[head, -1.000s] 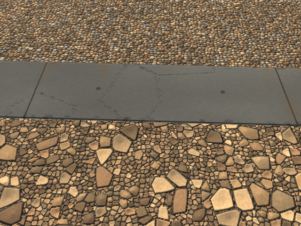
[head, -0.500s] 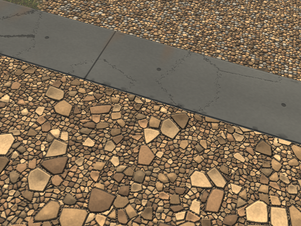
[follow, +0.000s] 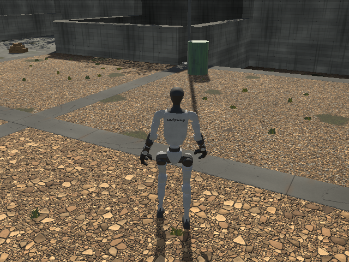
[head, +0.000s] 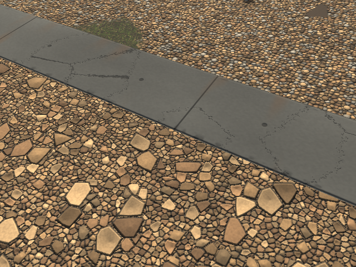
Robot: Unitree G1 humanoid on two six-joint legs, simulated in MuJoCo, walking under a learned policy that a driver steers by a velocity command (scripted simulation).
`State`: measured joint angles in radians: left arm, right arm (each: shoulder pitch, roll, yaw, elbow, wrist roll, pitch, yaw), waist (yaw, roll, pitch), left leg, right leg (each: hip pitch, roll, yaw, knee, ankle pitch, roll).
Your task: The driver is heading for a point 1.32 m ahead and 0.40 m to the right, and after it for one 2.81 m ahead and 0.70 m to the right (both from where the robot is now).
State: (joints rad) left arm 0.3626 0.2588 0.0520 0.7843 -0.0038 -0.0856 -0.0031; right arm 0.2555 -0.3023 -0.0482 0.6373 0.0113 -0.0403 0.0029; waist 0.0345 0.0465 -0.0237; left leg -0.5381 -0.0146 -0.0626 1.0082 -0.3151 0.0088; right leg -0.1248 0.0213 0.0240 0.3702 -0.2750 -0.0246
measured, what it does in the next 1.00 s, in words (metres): walks ahead, turning right: left foot, then right foot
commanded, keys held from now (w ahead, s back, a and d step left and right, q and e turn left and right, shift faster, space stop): w+e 0.32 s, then e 0.60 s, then w+e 0.08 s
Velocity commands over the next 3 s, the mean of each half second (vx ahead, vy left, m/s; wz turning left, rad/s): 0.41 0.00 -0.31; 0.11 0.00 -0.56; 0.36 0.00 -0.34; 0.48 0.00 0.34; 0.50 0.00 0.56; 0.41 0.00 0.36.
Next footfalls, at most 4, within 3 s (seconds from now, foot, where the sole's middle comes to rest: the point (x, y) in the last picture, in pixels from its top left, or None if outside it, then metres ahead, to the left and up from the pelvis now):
0.24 left None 0.27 0.15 -0.78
0.70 right None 0.42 -0.12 -0.78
1.12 left None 0.50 0.09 -0.78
1.56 right None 0.53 -0.29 -0.78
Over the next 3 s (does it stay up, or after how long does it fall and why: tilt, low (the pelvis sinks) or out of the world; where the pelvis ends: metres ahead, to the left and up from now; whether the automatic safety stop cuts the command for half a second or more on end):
stays up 1.18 -0.38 -0.01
